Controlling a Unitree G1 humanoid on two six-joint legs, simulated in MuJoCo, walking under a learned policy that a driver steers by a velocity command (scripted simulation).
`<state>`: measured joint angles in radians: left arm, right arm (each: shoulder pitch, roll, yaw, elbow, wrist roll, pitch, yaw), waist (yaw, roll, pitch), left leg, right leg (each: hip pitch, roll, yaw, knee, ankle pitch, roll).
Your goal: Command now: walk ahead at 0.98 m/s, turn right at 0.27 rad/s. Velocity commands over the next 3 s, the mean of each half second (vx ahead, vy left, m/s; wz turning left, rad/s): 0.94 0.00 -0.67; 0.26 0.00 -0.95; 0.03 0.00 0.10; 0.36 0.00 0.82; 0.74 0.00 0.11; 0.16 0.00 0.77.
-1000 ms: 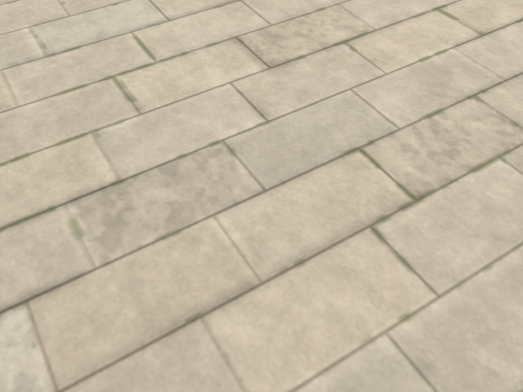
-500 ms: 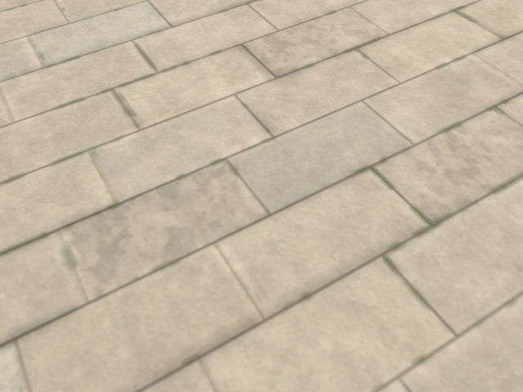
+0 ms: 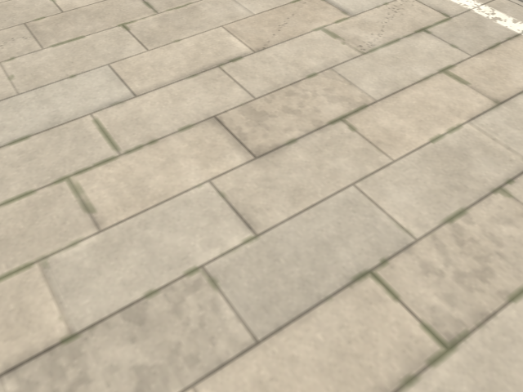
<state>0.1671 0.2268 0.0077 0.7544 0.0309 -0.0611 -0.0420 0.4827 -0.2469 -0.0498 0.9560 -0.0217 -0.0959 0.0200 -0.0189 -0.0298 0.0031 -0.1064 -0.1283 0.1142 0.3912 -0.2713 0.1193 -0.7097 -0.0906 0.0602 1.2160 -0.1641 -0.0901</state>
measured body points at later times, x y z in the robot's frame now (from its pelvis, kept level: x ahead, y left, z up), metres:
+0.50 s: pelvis +0.46 -0.06 +0.00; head +0.50 -0.07 +0.45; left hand +0.50 +0.22 -0.13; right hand +0.62 -0.35 -0.06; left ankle +0.67 +0.08 -0.66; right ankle +0.39 -0.07 -0.73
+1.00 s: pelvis +0.69 -0.09 +0.00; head +0.70 -0.13 +0.45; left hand +1.02 -0.08 -0.07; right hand +0.53 -0.34 -0.12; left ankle +0.82 -0.05 -0.73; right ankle +0.65 -0.21 -0.70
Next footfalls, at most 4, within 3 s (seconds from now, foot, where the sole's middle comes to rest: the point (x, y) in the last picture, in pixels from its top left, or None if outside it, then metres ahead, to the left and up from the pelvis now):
0.26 right None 0.43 -0.08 -0.77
0.64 left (291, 283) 0.85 -0.07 -0.77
1.08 right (356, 343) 0.66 -0.23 -0.77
1.46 left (290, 310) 0.76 -0.06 -0.77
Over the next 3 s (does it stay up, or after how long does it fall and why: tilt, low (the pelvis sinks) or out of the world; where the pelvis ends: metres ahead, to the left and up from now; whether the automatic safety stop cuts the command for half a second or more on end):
stays up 1.15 -0.22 0.00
